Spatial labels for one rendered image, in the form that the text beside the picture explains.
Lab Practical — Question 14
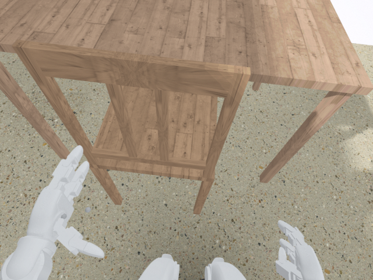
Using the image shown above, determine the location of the left robot forearm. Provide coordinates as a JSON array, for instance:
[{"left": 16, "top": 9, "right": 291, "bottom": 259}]
[{"left": 0, "top": 236, "right": 57, "bottom": 280}]

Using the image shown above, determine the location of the left robot hand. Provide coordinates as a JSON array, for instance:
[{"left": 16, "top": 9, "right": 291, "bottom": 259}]
[{"left": 26, "top": 145, "right": 104, "bottom": 258}]

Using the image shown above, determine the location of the chair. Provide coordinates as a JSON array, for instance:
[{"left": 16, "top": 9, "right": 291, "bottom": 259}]
[{"left": 12, "top": 40, "right": 251, "bottom": 215}]

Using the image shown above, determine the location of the right robot shin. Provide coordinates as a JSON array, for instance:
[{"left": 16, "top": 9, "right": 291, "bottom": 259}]
[{"left": 211, "top": 258, "right": 224, "bottom": 264}]

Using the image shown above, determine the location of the right robot hand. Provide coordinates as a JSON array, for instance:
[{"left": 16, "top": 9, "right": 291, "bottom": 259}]
[{"left": 276, "top": 220, "right": 325, "bottom": 280}]

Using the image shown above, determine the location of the table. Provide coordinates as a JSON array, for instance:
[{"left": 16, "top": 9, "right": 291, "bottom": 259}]
[{"left": 0, "top": 0, "right": 373, "bottom": 183}]

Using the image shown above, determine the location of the robot shin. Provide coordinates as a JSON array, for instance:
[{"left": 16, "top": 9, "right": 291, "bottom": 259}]
[
  {"left": 162, "top": 254, "right": 173, "bottom": 260},
  {"left": 211, "top": 258, "right": 224, "bottom": 264}
]

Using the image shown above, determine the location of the left robot shin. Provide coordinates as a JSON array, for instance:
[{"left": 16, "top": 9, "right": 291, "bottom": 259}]
[{"left": 162, "top": 254, "right": 173, "bottom": 260}]

